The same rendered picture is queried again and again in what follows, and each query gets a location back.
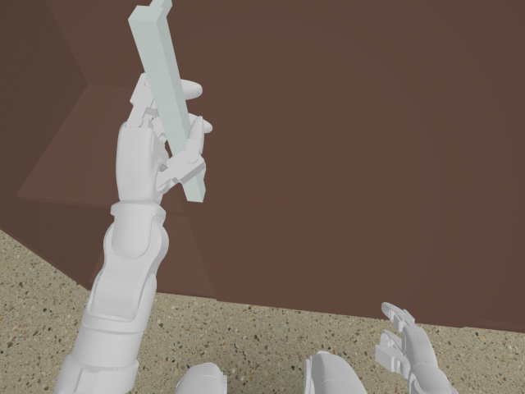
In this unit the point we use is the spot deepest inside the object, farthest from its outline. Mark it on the robot thigh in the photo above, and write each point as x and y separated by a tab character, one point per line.
330	374
202	379

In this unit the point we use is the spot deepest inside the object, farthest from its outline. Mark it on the robot left hand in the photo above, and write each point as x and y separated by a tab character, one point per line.
141	148

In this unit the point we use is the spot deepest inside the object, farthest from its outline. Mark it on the robot right thigh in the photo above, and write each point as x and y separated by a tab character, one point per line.
330	374

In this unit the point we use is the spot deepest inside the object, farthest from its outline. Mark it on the robot right hand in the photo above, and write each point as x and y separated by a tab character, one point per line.
400	355

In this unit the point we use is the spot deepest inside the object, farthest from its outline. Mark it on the left robot forearm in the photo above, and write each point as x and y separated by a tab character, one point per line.
103	359

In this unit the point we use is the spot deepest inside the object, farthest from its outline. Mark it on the wardrobe door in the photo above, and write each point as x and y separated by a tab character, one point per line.
361	152
516	315

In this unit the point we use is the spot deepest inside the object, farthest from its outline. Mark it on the right robot forearm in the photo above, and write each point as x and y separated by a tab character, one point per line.
428	379

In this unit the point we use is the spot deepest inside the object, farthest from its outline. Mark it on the handle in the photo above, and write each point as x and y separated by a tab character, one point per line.
153	40

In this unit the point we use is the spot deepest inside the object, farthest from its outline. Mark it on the robot left thigh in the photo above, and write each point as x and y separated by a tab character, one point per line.
202	379

